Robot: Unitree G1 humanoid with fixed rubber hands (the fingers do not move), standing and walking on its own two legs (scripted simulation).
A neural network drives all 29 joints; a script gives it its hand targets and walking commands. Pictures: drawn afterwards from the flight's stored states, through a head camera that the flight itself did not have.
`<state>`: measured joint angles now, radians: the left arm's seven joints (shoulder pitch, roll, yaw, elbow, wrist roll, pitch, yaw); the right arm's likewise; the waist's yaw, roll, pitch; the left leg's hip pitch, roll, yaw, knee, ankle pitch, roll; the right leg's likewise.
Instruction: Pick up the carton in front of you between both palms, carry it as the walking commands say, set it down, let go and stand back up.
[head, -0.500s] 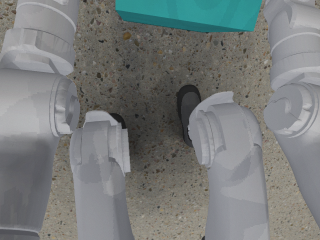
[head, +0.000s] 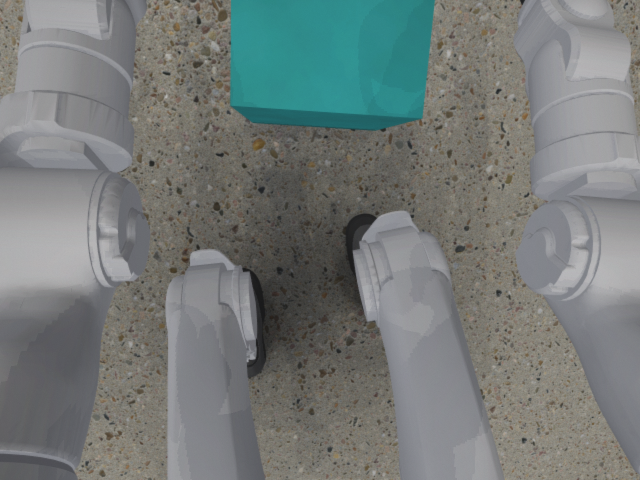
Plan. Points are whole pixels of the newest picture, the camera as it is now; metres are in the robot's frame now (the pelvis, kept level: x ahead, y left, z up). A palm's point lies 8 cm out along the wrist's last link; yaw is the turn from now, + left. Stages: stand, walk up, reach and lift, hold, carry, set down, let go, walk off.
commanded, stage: set down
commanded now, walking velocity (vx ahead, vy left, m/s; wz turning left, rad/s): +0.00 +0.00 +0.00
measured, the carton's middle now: (324, 44) +0.54 -0.10 -0.31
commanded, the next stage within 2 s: let go in 0.66 s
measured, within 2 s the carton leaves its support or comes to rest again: neither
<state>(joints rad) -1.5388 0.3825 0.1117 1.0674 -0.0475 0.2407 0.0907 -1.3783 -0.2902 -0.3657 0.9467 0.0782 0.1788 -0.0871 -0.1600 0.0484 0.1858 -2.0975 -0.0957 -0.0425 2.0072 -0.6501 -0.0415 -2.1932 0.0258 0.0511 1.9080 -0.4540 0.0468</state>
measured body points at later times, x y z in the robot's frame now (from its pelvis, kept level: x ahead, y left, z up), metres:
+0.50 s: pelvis +0.03 +0.00 +0.12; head +0.36 -0.03 +0.42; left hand +0.63 +0.08 +0.02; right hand +0.53 -0.30 +0.03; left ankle +0.08 +0.12 -0.40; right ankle +0.13 -0.13 -0.40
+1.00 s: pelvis +0.06 -0.02 +0.25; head +0.33 -0.04 +0.61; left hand +0.52 +0.12 +0.13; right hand +0.46 -0.28 +0.13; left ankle +0.08 +0.12 -0.40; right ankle +0.13 -0.13 -0.40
